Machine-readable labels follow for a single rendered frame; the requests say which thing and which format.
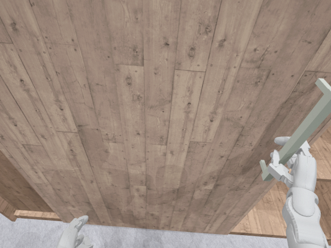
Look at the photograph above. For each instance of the handle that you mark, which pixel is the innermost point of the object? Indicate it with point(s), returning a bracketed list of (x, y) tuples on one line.
[(317, 115)]

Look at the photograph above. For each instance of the wardrobe door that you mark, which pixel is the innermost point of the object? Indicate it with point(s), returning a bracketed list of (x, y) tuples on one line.
[(155, 114), (17, 191)]

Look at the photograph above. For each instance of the robot right forearm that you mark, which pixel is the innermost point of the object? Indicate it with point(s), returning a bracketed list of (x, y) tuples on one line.
[(302, 216)]

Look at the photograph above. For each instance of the robot right hand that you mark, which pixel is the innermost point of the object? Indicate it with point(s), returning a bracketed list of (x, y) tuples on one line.
[(303, 167)]

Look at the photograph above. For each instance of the robot left hand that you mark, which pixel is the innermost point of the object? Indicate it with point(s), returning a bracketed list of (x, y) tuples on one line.
[(70, 238)]

